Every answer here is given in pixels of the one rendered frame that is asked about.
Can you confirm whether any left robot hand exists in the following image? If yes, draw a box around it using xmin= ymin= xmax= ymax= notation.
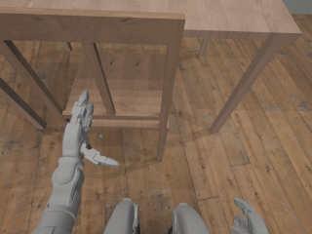
xmin=62 ymin=90 xmax=120 ymax=168

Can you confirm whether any table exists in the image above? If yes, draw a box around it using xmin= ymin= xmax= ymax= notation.
xmin=0 ymin=0 xmax=302 ymax=133

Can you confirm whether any chair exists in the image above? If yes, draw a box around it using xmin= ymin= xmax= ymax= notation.
xmin=0 ymin=6 xmax=186 ymax=162

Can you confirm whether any left robot forearm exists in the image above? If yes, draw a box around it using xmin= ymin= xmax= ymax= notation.
xmin=31 ymin=156 xmax=85 ymax=234

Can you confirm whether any left robot thigh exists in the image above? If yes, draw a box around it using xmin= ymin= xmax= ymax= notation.
xmin=103 ymin=201 xmax=138 ymax=234

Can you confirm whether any right robot hand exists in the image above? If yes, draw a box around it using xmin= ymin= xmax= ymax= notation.
xmin=231 ymin=197 xmax=270 ymax=234

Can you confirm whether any left robot shin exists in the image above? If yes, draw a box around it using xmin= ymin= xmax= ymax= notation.
xmin=123 ymin=198 xmax=137 ymax=234

